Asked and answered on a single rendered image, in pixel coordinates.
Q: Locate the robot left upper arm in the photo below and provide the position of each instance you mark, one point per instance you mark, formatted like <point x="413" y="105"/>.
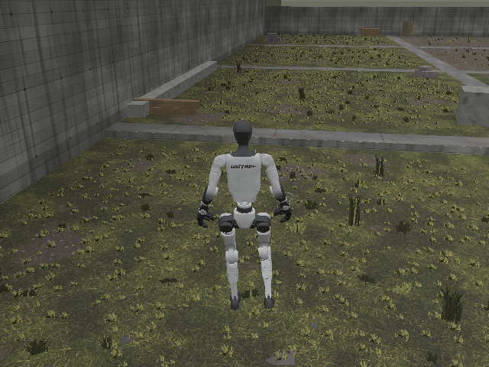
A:
<point x="215" y="173"/>

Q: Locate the robot left forearm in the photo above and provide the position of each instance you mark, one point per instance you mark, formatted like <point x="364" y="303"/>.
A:
<point x="205" y="203"/>

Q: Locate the robot left hand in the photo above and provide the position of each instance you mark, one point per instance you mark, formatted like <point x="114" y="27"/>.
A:
<point x="200" y="217"/>

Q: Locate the robot right hand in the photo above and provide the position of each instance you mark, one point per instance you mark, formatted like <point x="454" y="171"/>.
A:
<point x="280" y="211"/>

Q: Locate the robot right upper arm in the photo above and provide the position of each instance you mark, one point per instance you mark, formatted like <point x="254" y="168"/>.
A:
<point x="272" y="174"/>

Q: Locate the robot left shin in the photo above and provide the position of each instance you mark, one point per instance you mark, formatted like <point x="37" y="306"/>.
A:
<point x="232" y="272"/>

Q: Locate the robot right forearm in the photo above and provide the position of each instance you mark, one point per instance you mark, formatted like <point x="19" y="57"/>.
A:
<point x="282" y="199"/>

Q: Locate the robot left thigh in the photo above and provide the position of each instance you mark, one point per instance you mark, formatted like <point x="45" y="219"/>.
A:
<point x="226" y="226"/>

